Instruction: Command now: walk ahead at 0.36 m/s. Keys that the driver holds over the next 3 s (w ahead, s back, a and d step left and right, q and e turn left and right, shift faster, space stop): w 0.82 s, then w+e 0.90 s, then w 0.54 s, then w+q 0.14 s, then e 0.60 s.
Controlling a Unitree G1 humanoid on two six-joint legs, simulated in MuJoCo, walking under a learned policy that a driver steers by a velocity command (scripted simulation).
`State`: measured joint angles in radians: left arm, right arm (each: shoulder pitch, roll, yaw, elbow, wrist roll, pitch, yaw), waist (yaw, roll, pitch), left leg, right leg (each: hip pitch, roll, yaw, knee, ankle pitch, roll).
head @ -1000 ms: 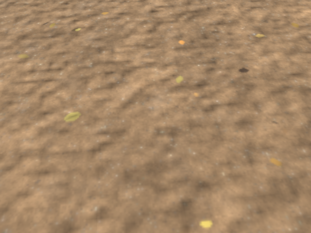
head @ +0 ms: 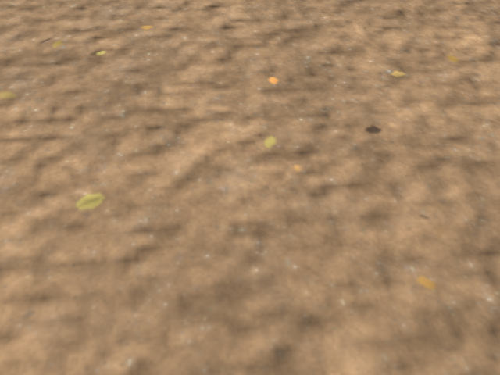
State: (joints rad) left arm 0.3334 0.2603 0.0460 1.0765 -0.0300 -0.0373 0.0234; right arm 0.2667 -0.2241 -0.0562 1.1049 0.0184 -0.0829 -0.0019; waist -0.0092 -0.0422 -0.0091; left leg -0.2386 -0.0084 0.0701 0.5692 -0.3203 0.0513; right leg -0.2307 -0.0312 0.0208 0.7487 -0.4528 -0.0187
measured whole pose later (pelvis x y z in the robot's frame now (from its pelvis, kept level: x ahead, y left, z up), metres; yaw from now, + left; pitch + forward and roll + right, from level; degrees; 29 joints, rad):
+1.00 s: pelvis +0.55 +0.00 -0.01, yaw -3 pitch +2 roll -1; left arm 0.40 0.25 0.05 1.04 -0.02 -0.06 0.01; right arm 0.00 -0.23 -0.05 0.86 0.00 -0.12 0.02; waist 0.06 -0.01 0.03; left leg -0.50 0.03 0.04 0.55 -0.08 0.04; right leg -0.08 0.00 0.03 0.69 -0.47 -0.02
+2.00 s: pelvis +1.11 -0.16 -0.01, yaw -32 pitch +2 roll +0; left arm 0.39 0.27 0.08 0.85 -0.01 -0.05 0.02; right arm 0.01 -0.26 -0.05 0.77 0.00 -0.13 0.03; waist 0.08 0.03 0.00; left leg -0.47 0.00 0.01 0.46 -0.02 0.05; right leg 0.00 0.08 0.15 0.44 -0.46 -0.06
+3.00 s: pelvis +1.43 -0.37 +0.01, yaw -44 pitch +3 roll -1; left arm 0.20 0.32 0.08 0.75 -0.01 0.02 0.03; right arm 0.14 -0.27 -0.05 0.75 -0.03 -0.01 -0.03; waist 0.02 -0.03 0.00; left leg -0.35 0.00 -0.03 0.52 -0.21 0.01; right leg -0.47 0.11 0.13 0.79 -0.44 -0.01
